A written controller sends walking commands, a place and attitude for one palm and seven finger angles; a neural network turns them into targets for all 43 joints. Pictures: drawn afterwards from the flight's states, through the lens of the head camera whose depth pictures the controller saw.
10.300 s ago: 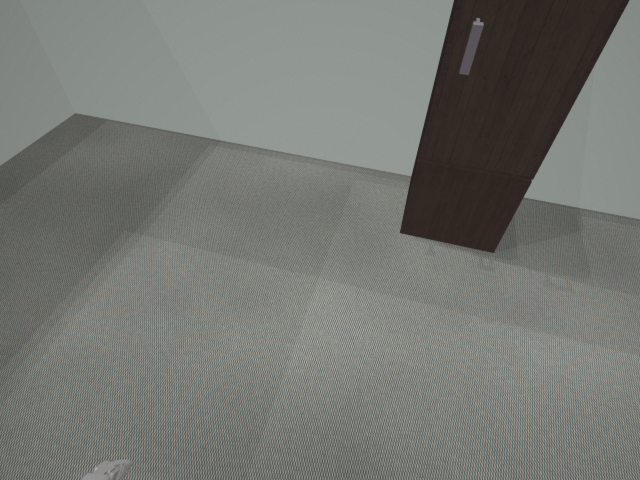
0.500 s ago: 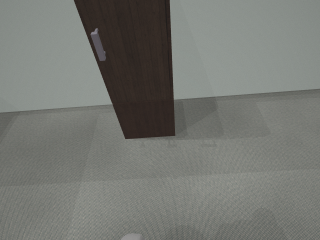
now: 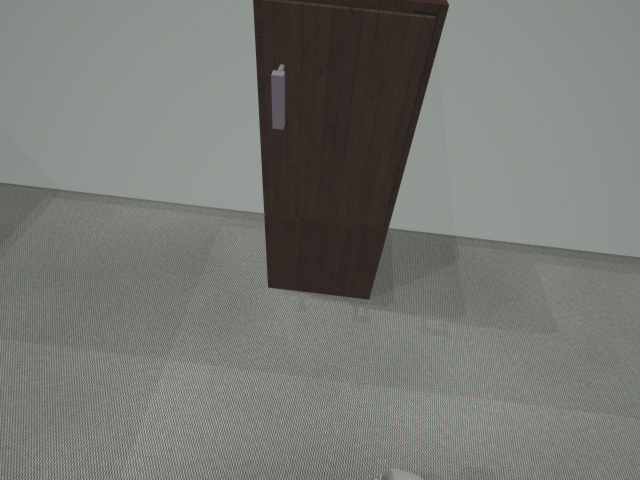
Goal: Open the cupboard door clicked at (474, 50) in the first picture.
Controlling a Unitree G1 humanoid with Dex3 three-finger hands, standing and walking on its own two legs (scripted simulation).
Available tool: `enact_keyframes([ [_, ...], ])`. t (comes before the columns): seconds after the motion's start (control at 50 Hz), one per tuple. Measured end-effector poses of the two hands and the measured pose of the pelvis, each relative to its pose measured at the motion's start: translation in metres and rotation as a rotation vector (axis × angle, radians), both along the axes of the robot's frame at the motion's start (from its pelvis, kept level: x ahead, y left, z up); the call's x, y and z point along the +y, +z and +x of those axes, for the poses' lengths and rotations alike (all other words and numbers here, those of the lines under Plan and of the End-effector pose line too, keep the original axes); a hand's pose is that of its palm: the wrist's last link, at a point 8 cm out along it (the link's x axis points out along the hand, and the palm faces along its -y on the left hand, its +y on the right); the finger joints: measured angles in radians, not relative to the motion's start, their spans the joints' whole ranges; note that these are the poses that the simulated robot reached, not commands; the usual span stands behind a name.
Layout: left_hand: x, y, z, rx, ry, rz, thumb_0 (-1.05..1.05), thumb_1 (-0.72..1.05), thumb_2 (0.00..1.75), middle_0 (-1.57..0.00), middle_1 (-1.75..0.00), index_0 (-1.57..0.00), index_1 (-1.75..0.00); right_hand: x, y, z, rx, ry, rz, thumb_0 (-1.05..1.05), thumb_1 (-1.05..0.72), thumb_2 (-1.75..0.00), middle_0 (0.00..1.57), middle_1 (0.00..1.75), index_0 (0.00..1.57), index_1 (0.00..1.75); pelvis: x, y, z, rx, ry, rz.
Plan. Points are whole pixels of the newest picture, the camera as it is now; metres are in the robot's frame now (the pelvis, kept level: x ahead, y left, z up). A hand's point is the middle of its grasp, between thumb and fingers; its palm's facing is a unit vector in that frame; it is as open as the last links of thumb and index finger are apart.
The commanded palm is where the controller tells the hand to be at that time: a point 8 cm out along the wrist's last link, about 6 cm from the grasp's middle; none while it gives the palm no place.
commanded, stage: take the last steps up to it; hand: left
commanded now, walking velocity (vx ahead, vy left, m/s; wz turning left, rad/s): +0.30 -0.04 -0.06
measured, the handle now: (280, 96) +0.90 +0.17 +0.05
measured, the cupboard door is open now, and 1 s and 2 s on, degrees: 0 0 0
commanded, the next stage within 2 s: come to a stop and stand still in 0.72 s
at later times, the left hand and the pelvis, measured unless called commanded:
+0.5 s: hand (255, 399) +0.28 +0.12 -0.17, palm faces +0.03 -0.98 -0.21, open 7.2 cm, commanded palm none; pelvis +0.19 -0.06 -0.01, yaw +0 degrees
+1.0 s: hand (244, 357) +0.36 +0.16 -0.19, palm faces +0.04 -0.98 -0.17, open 7.4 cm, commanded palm none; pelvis +0.35 -0.02 +0.00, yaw -1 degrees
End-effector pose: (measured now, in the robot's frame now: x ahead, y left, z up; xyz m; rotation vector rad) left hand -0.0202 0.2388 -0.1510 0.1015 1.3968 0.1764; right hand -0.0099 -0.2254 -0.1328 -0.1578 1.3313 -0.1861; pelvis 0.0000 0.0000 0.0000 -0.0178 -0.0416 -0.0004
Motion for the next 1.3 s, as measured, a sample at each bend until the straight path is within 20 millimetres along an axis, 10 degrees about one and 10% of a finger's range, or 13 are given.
enact_keyframes([
  [0.22, -0.028, -0.001, 0.168, -0.137, -0.128, -0.007, 0.01, 0.91, 0.9, -0.2, -0.3, -0.19, -0.3, 0.023, -0.008, -0.046, 0.285, -0.156, 0.072, 0.01, -0.91, -0.9, 0.2, 0.3, 0.2, 0.29, -0.014, -0.011, 0.074, 0.023, -0.015, 0.017],
  [0.36, -0.071, -0.008, 0.286, -0.312, -0.189, -0.001, 0.01, 0.91, 0.9, -0.2, -0.3, -0.2, -0.3, -0.001, -0.023, -0.014, 0.405, -0.208, 0.108, 0.01, -0.91, -0.9, 0.2, 0.3, 0.21, 0.29, -0.047, -0.031, 0.139, 0.022, -0.026, 0.018],
  [0.56, -0.058, 0.011, 0.288, -0.191, -0.082, 0.066, -0.02, 0.95, 0.9, -0.2, -0.3, -0.2, -0.3, -0.06, -0.02, 0.207, 0.023, -0.067, 0.035, 0.01, -0.91, -0.9, 0.2, 0.3, 0.2, 0.29, -0.055, -0.008, 0.208, 0.024, -0.008, 0.003],
  [0.78, -0.036, -0.018, 0.28, 0.025, 0.028, -0.012, 0.0, 0.91, 0.9, -0.2, -0.3, -0.2, -0.3, -0.023, -0.011, 0.395, -0.21, 0.091, 0.014, 0.0, -0.91, -0.9, 0.2, 0.3, 0.2, 0.29, -0.021, -0.02, 0.298, 0.028, -0.004, -0.009],
  [1.12, -0.042, 0.001, 0.421, -0.047, -0.069, 0.06, 0.01, 0.91, 0.9, -0.2, -0.3, -0.2, -0.3, -0.044, -0.021, 0.409, -0.013, -0.03, 0.012, 0.0, -0.93, -0.9, 0.2, 0.3, 0.21, 0.3, -0.04, -0.01, 0.364, 0.022, -0.029, 0.033],
  [1.3, -0.061, 0.022, 0.448, -0.133, -0.1, 0.146, 0.01, 0.91, 0.9, -0.2, -0.3, -0.2, -0.3, -0.083, -0.041, 0.407, 0.02, -0.055, 0.044, 0.0, -0.91, -0.9, 0.2, 0.3, 0.2, 0.29, -0.065, -0.013, 0.357, 0.028, -0.025, 0.06],
])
